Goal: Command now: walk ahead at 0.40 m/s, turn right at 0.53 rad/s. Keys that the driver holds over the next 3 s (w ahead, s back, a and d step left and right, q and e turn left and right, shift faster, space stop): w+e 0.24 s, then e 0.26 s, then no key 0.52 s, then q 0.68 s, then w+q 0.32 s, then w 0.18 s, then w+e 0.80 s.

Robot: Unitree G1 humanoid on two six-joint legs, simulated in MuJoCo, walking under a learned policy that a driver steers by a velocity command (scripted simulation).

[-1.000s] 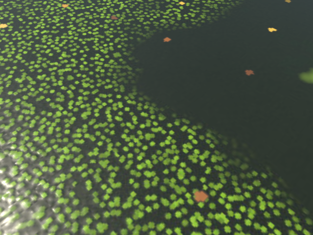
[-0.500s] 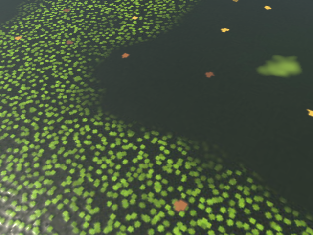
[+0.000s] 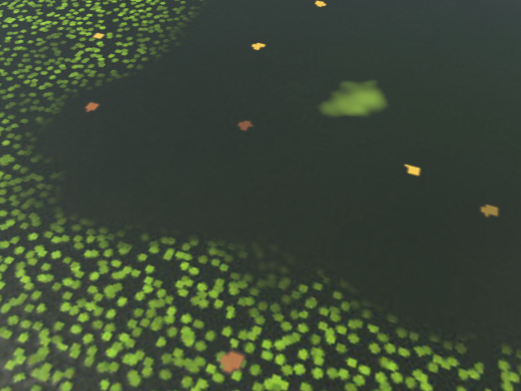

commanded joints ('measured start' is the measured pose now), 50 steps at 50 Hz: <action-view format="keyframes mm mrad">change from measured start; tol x32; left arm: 1 -183 -1 -17 -127 0 -24 -22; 10 271 220 88 -24 -11 8 -2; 50 42 109 0 120 39 42 52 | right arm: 1 -46 -174 -41 -62 7 -10 -4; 50 -238 -63 20 -159 -19 30 34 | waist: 1 -25 138 109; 11 131 -248 -352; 35 98 306 -303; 50 35 -43 -35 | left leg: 1 -26 217 -72 -172 269 152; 9 -89 207 100 383 976 74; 11 -695 -52 -74 1056 -252 -13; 12 -787 -16 -243 1117 -189 4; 31 -437 -44 -194 218 256 -11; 34 28 246 -437 155 1065 194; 39 -165 241 -508 11 328 241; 50 -300 -7 -187 77 -38 35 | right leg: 1 -88 -34 -42 -152 107 3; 9 599 137 -169 -421 68 -179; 11 1078 -278 752 -655 -319 -433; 21 357 -79 175 -712 683 -290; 33 472 2 282 -360 352 -123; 35 210 146 167 -15 -474 0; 50 411 -45 103 -568 -88 -66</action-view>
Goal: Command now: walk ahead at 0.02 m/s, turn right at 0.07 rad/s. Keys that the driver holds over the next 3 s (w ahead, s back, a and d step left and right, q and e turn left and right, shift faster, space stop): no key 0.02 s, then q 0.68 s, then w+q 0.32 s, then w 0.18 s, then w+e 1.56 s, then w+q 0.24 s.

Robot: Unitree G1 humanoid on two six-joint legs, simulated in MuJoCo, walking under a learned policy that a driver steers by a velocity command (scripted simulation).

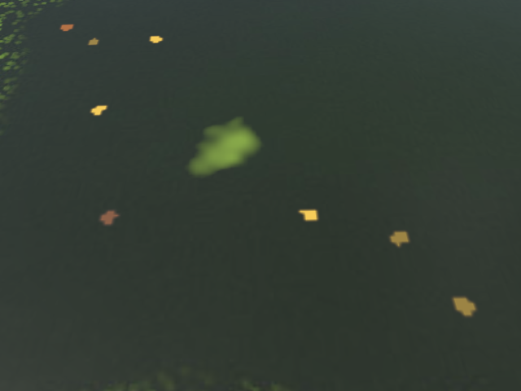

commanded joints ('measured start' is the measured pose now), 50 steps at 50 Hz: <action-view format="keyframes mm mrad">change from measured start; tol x16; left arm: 1 2 108 28 -41 2 -21 -2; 34 59 213 81 -83 0 -72 -7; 38 -122 144 54 -147 3 -84 5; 50 76 212 73 -101 -10 -114 4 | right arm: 1 -37 -114 -28 -69 -14 -24 2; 18 183 -257 -101 -120 -1 4 9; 50 -51 -132 -76 -233 38 8 8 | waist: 1 -8 -73 -57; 13 10 -149 -51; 18 -63 297 -170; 21 0 60 -165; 32 36 180 -134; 35 -1 -276 -68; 50 87 -140 11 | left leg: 1 83 44 -46 -81 -142 -14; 7 -38 10 -49 63 80 22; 14 -65 20 -10 189 -60 47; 17 137 192 -446 -82 345 219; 19 322 325 -654 -161 342 322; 24 156 167 -409 -160 227 193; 32 45 122 -499 -168 -24 137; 35 -290 -140 -190 333 -444 -15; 40 -411 -2 -113 720 -138 -80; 50 -377 97 -20 364 -55 -78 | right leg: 1 -59 -52 65 -135 -87 -91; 13 22 -250 120 -70 343 -197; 16 -73 -81 -83 122 160 -74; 18 -362 105 -28 554 -392 20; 20 -402 56 58 729 -329 12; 33 105 30 9 -171 102 -30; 35 61 -350 463 -319 87 -253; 38 63 -241 282 -337 -184 -206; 50 183 -285 27 -420 -101 -220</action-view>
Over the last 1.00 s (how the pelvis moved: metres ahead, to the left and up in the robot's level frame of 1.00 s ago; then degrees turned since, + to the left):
0.34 -0.09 -0.01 -24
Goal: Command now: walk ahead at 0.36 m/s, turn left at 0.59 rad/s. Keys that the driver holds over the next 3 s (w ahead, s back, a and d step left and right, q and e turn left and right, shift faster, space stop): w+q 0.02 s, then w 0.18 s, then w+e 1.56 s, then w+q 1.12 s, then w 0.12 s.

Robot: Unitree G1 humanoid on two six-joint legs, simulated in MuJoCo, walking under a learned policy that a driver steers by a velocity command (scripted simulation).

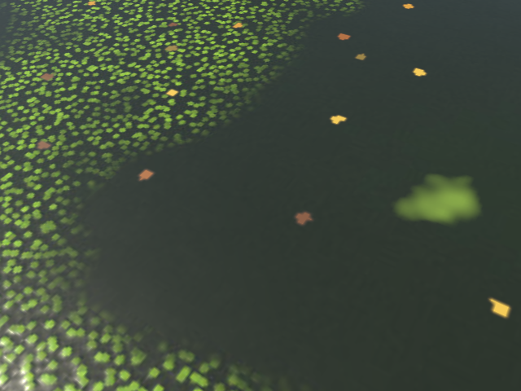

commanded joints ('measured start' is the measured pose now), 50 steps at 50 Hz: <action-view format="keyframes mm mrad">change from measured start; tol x32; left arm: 1 -19 213 63 -51 -8 -20 -8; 30 -337 55 -9 -135 -32 -35 -124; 36 123 301 85 -75 -29 -6 -77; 50 -8 194 52 -86 -31 -2 -24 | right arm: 1 -149 -39 6 -126 2 -32 17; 10 255 -282 -58 -35 -8 -42 1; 50 -207 -32 56 -64 -28 -130 -6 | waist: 1 31 -158 95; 10 -155 334 -121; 29 -124 23 145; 37 68 -174 -395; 50 19 -84 22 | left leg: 1 -105 32 30 -130 -3 24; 8 438 -67 135 -452 -5 154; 11 833 357 -704 -725 -230 401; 28 621 177 167 -836 546 159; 33 761 202 211 -486 1237 134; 35 499 148 217 -42 1006 117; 36 8 -39 162 355 -142 55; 37 -173 -129 -71 550 -365 55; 50 127 -36 7 -335 299 -20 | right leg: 1 30 -262 176 -185 -150 -168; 7 -99 -261 89 -79 -93 -151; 12 -795 -36 147 991 -252 -3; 25 -584 -7 118 409 382 4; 34 -229 144 -16 263 119 -150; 37 608 -293 951 68 -58 -486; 50 -239 11 355 -43 185 -221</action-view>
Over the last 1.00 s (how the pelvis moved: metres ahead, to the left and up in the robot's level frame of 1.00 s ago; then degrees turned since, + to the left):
0.05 -0.02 0.02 30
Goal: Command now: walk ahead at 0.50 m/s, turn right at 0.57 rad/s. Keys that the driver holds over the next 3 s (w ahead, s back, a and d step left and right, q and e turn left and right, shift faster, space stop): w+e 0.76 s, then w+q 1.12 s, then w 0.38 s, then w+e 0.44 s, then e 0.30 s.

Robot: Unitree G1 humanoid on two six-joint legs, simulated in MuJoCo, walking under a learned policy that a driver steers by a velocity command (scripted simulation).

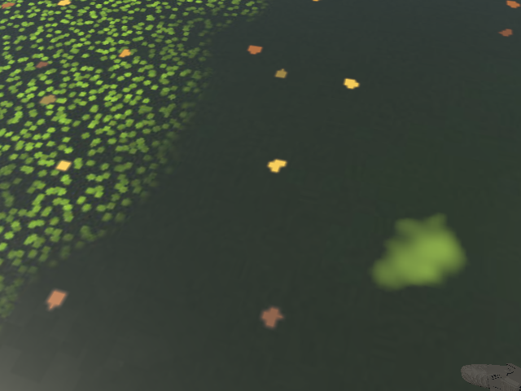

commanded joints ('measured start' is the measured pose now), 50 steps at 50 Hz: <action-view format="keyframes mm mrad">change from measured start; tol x32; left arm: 1 15 174 48 -51 -9 -2 13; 50 -13 140 20 -27 28 -49 -2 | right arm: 1 -74 -61 -14 -71 19 -13 6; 9 316 -276 -103 14 -1 -23 11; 50 -15 -56 -23 49 37 6 30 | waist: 1 18 -107 -61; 7 -111 -135 -156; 9 -88 374 -350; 28 -146 30 45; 35 -26 -311 -338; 50 5 -78 6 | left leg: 1 229 -100 77 -155 147 -14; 7 540 -37 2 -298 -15 114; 9 972 341 -710 -444 -429 329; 15 564 138 -140 -547 -124 234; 28 697 170 220 -579 190 223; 33 655 134 333 -81 747 153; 35 -29 -121 210 561 -523 56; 36 -133 -110 16 651 -507 68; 50 40 7 100 -54 259 57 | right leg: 1 -140 -183 162 -80 125 -130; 7 -68 -180 258 249 40 -34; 11 -634 -138 37 968 -233 82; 30 -429 -182 -183 270 94 31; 33 6 -65 -240 186 76 -60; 35 589 -433 563 61 -111 -308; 50 26 -283 -74 -232 269 -104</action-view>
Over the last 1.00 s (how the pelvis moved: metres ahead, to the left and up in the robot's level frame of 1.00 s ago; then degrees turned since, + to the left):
0.48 0.09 -0.01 -16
